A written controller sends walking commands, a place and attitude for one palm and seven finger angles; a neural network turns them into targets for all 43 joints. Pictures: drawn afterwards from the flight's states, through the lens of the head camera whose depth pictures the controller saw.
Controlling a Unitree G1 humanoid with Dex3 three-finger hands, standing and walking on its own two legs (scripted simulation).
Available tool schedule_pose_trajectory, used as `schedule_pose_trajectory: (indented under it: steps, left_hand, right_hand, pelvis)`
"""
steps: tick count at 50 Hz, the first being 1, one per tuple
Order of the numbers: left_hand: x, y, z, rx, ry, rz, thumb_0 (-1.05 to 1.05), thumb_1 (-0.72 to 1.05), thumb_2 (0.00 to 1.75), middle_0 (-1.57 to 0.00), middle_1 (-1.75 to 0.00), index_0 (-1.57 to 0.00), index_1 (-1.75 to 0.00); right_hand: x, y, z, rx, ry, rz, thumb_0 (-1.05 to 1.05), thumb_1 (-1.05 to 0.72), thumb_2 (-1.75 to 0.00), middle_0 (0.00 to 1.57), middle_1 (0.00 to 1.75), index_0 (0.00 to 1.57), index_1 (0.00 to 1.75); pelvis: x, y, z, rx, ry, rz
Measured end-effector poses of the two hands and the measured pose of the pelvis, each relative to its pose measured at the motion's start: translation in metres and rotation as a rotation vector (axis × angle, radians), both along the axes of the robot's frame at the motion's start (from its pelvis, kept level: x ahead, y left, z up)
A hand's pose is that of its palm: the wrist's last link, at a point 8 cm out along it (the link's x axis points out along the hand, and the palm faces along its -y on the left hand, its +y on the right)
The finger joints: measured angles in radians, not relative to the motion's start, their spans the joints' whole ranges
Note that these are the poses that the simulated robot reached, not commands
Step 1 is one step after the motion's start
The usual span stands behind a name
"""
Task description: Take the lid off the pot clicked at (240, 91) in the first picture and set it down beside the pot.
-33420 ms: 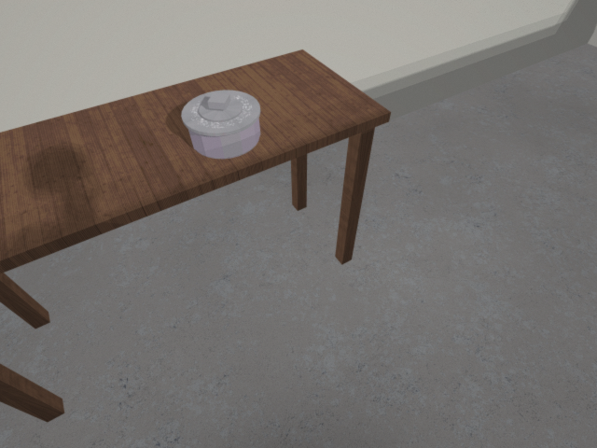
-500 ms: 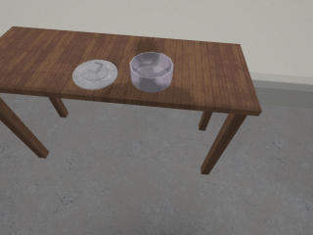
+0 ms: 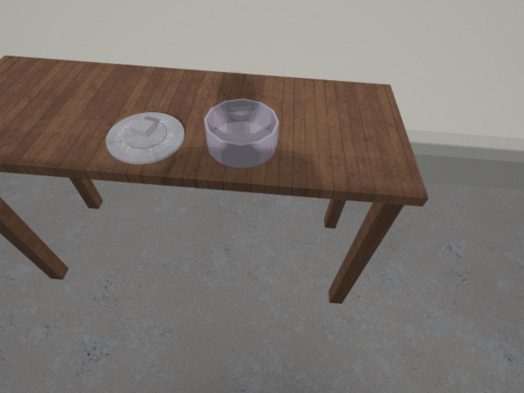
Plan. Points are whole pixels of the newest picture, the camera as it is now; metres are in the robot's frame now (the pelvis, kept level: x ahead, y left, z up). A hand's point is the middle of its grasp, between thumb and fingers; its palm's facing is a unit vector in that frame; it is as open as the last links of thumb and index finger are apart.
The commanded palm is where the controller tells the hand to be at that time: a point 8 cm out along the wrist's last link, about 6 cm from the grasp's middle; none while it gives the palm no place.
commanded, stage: let the arm hang, fingers relaxed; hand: left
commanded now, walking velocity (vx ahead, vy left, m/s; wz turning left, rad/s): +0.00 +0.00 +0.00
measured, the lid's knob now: (143, 127) +0.67 +0.31 -0.02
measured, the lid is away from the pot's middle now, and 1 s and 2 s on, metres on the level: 0.23 0.23 0.23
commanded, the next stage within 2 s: look to check the result in 1.10 s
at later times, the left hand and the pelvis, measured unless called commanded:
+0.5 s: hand out of the picture +0.01 +0.17 -0.17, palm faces +0.04 -0.98 -0.20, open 7.3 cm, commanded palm none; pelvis -0.02 +0.00 +0.00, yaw -1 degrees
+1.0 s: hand out of the picture -0.01 +0.17 -0.17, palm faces +0.03 -0.98 -0.20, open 7.3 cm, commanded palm none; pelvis -0.02 +0.00 +0.01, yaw -1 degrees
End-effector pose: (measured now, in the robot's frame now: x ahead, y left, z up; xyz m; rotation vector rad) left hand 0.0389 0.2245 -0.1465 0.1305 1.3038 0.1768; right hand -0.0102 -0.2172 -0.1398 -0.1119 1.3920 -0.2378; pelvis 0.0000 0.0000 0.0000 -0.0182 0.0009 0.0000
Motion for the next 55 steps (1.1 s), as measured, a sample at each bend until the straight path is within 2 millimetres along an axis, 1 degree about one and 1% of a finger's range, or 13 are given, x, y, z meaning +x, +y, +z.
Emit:
schedule_pose_trajectory:
  steps: [14, 30, 41, 55]
  left_hand:
    - [-0.028, -0.001, 0.002, 0.002, 0.054, 0.001, 0.01, 0.93, 0.9, -0.2, -0.3, -0.2, -0.3]
    - [-0.043, -0.001, 0.003, -0.001, 0.073, -0.007, 0.01, 0.94, 0.9, -0.2, -0.3, -0.2, -0.3]
    - [-0.05, -0.002, 0.004, 0.001, 0.089, -0.006, 0.01, 0.94, 0.9, -0.2, -0.3, -0.2, -0.3]
    - [-0.053, -0.005, 0.003, -0.001, 0.091, -0.005, 0.02, 0.94, 0.9, -0.2, -0.3, -0.2, -0.3]
  right_hand:
    - [-0.023, 0.008, 0.0, 0.027, 0.036, -0.011, 0.0, -0.91, -0.9, 0.2, 0.3, 0.2, 0.3]
    - [-0.043, 0.013, 0.002, 0.035, 0.055, -0.021, 0.0, -0.91, -0.9, 0.2, 0.3, 0.2, 0.3]
    - [-0.048, 0.014, 0.001, 0.041, 0.064, -0.021, 0.0, -0.91, -0.9, 0.2, 0.3, 0.2, 0.3]
    - [-0.044, 0.011, 0.002, 0.039, 0.054, -0.021, 0.0, -0.91, -0.9, 0.2, 0.3, 0.2, 0.3]
  pelvis:
    - [-0.01, -0.001, 0.003, 0.0, -0.009, -0.008]
    - [-0.021, 0.0, 0.005, 0.002, -0.013, -0.014]
    - [-0.024, 0.0, 0.006, 0.005, -0.01, -0.014]
    - [-0.025, -0.002, 0.006, 0.004, -0.01, -0.015]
